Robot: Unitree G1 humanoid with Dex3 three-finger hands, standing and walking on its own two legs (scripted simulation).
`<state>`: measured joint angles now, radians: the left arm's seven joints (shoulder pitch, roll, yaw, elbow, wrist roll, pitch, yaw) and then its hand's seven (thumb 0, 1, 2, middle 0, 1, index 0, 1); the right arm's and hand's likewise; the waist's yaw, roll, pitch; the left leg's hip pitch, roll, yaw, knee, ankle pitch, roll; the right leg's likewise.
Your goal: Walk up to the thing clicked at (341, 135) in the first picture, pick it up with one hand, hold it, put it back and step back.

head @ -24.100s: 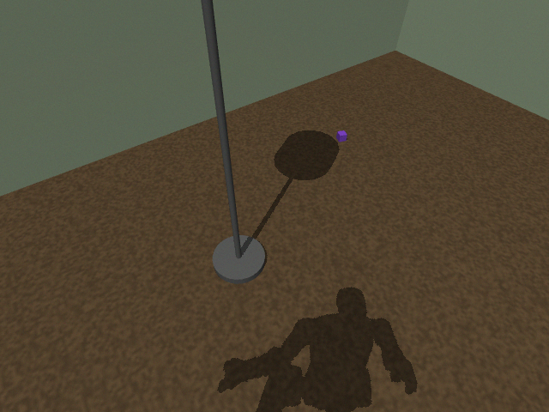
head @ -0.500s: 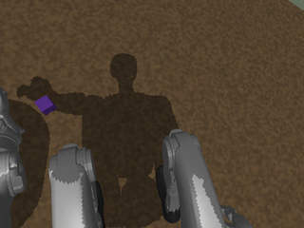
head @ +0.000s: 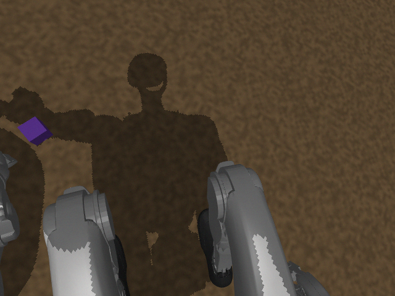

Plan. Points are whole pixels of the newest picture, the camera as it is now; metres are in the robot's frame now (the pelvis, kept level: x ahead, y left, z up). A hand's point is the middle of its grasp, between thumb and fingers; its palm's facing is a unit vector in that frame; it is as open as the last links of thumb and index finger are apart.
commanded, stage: rise first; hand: left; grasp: from above
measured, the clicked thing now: (36, 131) +0.48 +0.32 -0.30
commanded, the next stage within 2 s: none
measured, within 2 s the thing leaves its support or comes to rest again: neither
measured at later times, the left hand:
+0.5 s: hand out of the picture +0.44 +0.35 -0.18, palm faces -0.30 -0.27 -0.91, open 12.7 cm
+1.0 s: hand out of the picture +0.45 +0.35 -0.18, palm faces -0.29 -0.28 -0.91, open 12.5 cm
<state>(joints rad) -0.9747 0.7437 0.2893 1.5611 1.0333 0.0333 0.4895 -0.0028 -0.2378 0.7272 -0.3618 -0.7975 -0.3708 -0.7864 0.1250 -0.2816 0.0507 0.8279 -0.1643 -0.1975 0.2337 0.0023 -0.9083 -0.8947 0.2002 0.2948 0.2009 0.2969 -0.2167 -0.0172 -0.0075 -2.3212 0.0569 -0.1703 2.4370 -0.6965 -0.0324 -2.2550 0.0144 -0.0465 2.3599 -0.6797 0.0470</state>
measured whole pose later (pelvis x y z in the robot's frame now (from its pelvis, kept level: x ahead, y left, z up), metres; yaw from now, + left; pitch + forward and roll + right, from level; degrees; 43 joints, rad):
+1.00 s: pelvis +0.00 +0.00 -0.01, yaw -2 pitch +32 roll -9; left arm -1.03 0.83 0.29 1.60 1.03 0.06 0.48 0.00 -0.27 0.76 -0.40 -0.71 -0.38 -0.73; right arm 0.15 -0.31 0.10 0.79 -0.17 -0.21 0.29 0.00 -0.92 -0.90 0.20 0.29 0.20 0.30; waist -0.27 -0.02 0.03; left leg -2.35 0.05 -0.20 2.47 -0.70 -0.03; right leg -2.26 0.02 -0.07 2.37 -0.67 0.06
